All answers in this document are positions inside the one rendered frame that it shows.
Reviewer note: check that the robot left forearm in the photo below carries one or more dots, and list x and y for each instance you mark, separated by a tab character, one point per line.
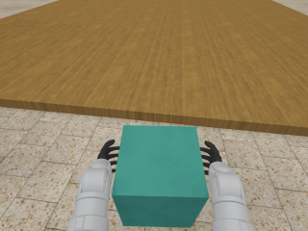
92	199

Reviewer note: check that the carton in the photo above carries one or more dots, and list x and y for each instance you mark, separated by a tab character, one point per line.
159	176

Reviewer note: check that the robot right forearm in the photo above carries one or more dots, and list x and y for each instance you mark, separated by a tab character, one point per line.
228	199

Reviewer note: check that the right robot hand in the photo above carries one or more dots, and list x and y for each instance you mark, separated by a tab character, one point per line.
214	155

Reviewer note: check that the left robot hand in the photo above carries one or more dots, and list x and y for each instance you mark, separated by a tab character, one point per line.
105	150

